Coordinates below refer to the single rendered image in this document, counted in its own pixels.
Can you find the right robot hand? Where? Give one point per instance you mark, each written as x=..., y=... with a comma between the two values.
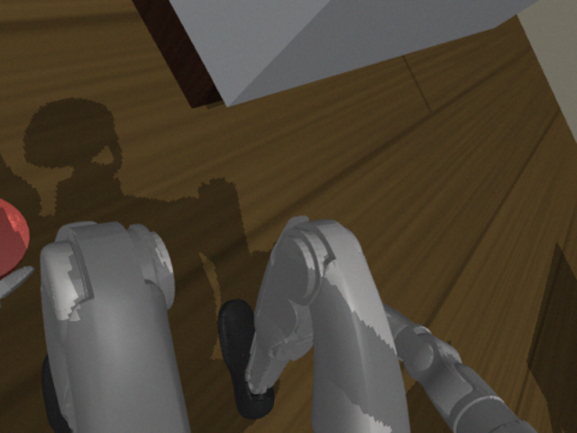
x=396, y=320

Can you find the right robot foot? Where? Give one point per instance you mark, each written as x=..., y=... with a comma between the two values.
x=236, y=331

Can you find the right robot arm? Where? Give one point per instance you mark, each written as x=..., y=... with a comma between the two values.
x=464, y=400

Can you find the left robot hand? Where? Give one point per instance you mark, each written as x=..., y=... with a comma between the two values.
x=13, y=280

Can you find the cup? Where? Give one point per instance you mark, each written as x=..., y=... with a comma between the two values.
x=14, y=238

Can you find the left robot foot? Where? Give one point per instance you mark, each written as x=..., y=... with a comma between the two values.
x=55, y=419

